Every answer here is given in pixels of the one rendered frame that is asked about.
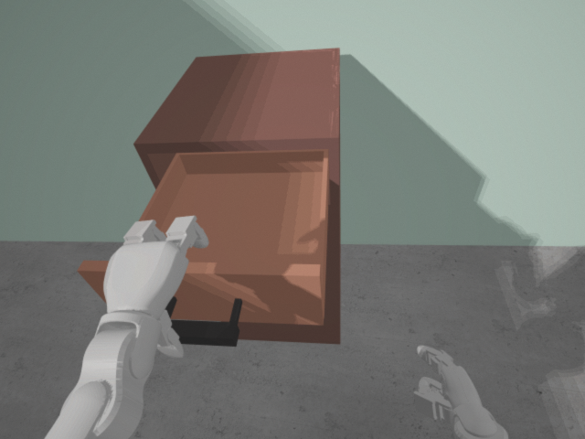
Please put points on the right robot hand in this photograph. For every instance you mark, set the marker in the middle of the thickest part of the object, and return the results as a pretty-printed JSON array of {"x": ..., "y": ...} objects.
[{"x": 437, "y": 400}]

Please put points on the left robot hand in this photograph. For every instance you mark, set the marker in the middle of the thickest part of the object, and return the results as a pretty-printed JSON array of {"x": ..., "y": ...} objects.
[{"x": 145, "y": 273}]

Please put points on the left robot forearm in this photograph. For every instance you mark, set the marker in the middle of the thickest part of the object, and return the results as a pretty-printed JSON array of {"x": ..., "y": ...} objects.
[{"x": 107, "y": 402}]

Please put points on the handle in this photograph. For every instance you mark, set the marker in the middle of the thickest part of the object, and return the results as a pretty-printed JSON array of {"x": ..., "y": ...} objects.
[{"x": 207, "y": 332}]

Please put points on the cabinet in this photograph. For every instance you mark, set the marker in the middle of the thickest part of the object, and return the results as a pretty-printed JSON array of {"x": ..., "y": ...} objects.
[{"x": 287, "y": 100}]

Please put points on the right robot forearm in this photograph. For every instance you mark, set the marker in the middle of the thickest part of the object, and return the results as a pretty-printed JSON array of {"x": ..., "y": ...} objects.
[{"x": 472, "y": 421}]

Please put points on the drawer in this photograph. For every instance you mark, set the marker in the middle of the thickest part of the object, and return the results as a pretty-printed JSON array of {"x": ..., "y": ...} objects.
[{"x": 265, "y": 214}]

